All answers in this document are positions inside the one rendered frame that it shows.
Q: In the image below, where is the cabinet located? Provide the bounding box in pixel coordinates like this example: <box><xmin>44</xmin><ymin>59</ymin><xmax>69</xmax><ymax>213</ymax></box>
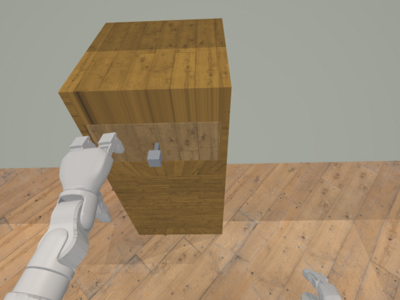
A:
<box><xmin>58</xmin><ymin>18</ymin><xmax>232</xmax><ymax>235</ymax></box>

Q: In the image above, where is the handle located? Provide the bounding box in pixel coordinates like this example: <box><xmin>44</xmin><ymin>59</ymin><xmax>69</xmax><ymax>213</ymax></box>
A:
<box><xmin>147</xmin><ymin>143</ymin><xmax>163</xmax><ymax>167</ymax></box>

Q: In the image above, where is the left robot hand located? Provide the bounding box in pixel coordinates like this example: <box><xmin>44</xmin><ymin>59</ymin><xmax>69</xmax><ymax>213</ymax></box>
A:
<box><xmin>59</xmin><ymin>132</ymin><xmax>124</xmax><ymax>223</ymax></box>

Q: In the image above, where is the robot left forearm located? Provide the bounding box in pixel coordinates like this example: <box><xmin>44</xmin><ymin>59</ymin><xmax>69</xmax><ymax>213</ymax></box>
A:
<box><xmin>3</xmin><ymin>189</ymin><xmax>99</xmax><ymax>300</ymax></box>

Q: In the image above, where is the drawer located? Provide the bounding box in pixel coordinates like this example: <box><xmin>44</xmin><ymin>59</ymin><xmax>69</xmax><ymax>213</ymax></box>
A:
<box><xmin>86</xmin><ymin>121</ymin><xmax>221</xmax><ymax>162</ymax></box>

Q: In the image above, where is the right robot hand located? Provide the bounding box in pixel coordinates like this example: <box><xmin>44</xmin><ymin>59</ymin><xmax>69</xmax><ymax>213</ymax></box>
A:
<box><xmin>298</xmin><ymin>269</ymin><xmax>342</xmax><ymax>300</ymax></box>

